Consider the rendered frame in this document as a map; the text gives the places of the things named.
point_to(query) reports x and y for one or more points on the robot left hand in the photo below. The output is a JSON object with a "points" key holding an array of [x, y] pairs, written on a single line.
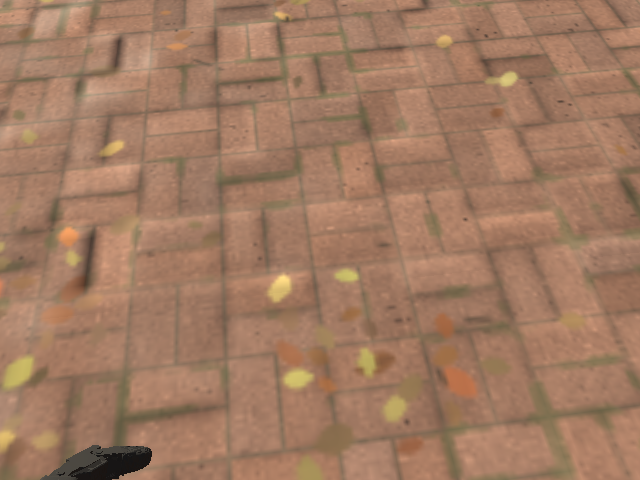
{"points": [[95, 463]]}

